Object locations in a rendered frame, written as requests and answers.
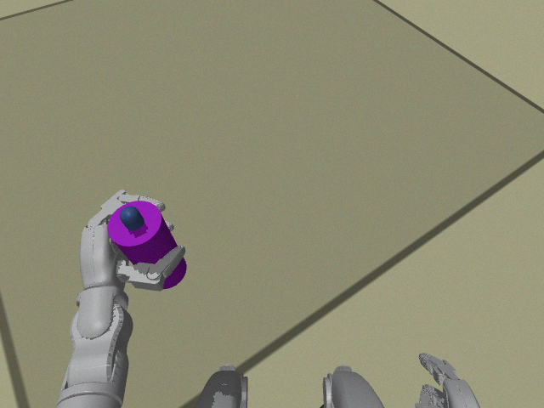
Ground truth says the left robot arm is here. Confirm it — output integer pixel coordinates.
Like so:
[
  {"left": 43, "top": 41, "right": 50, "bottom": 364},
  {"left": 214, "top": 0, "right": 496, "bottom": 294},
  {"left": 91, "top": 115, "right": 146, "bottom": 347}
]
[{"left": 56, "top": 285, "right": 133, "bottom": 408}]

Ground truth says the bottle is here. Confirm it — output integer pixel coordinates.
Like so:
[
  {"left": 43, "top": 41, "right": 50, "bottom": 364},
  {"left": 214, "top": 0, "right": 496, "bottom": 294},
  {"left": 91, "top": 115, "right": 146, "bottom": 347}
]
[{"left": 107, "top": 201, "right": 186, "bottom": 289}]

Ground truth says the left robot hand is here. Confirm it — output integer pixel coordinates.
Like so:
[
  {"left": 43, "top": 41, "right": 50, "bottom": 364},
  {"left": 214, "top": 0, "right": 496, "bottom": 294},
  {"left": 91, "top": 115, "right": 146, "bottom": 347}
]
[{"left": 80, "top": 190, "right": 185, "bottom": 292}]

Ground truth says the right robot hand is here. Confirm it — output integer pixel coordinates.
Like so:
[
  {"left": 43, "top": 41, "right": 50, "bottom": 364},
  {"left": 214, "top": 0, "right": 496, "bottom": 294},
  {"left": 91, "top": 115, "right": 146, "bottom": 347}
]
[{"left": 415, "top": 353, "right": 480, "bottom": 408}]

